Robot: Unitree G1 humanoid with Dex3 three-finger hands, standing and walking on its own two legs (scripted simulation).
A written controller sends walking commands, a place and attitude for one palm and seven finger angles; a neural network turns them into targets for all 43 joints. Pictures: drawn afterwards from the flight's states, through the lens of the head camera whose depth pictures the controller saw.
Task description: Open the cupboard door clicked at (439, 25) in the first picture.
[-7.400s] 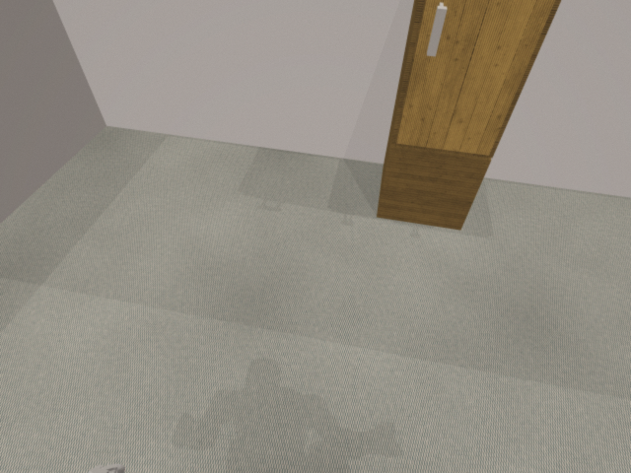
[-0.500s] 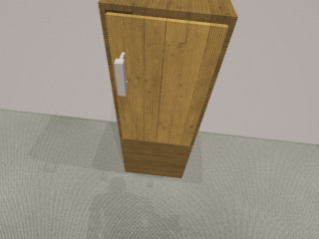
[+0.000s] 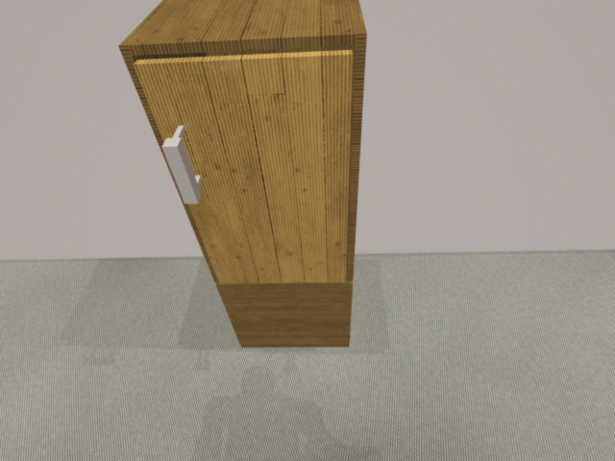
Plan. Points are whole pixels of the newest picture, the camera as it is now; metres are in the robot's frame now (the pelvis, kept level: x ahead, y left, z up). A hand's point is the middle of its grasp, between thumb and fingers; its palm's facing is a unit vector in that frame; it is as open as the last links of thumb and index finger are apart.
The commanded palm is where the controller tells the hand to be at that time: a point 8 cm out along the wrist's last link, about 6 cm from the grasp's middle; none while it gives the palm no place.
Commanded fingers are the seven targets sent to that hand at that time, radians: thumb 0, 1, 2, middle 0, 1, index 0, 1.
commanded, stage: come to a stop and stand still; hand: left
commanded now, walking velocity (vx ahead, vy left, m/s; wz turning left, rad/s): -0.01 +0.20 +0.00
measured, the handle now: (186, 164) +0.58 +0.26 +0.08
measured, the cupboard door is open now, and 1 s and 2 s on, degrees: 0 0 0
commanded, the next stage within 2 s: look again from close up in 1.40 s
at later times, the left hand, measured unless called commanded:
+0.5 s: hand out of the picture -0.01 +0.26 -0.17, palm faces +0.03 -0.97 -0.24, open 7.4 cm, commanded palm none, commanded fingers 0.00 0.90 0.90 -0.20 -0.30 -0.20 -0.30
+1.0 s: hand out of the picture +0.04 +0.23 -0.18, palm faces +0.00 -0.98 -0.21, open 7.3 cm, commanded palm none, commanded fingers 0.00 0.90 0.90 -0.20 -0.30 -0.20 -0.30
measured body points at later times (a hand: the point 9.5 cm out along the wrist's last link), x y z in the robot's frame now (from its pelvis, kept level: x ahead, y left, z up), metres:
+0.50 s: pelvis -0.02 +0.06 +0.00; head -0.02 +0.06 +0.45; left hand -0.01 +0.31 -0.15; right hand +0.03 -0.17 -0.16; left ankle -0.05 +0.15 -0.74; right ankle +0.01 -0.12 -0.73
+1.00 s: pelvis +0.01 +0.05 +0.00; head +0.03 +0.05 +0.45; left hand +0.04 +0.28 -0.16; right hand +0.01 -0.17 -0.17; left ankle -0.05 +0.15 -0.74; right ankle +0.01 -0.12 -0.73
